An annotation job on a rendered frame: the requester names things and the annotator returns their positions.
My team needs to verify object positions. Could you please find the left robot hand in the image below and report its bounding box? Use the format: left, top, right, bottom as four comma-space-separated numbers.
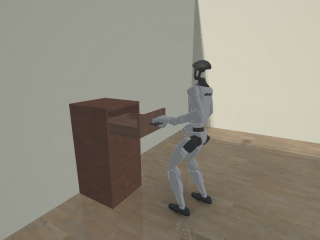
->
152, 115, 170, 128

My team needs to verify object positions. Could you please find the drawer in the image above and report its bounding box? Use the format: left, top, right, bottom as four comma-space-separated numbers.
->
108, 108, 166, 140

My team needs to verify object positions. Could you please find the robot left upper arm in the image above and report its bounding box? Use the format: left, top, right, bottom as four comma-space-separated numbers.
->
187, 85, 204, 120

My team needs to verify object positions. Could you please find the robot right thigh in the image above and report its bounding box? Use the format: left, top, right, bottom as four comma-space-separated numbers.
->
187, 135, 210, 171

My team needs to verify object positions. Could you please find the robot left shin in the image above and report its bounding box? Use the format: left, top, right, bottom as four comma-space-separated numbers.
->
167, 169, 185, 209

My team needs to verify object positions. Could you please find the right robot hand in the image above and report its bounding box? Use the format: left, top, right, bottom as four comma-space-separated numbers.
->
179, 123, 193, 138

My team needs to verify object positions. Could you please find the cabinet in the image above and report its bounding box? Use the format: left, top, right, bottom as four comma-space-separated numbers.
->
69, 98, 142, 209

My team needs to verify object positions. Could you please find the handle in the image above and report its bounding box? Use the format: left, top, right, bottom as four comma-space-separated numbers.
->
149, 121, 163, 127

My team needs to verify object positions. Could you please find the left robot forearm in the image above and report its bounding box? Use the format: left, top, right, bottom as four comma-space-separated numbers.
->
168, 109, 200, 126

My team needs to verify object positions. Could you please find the robot right upper arm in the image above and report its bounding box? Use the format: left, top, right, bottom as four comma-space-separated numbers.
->
208, 87, 213, 116

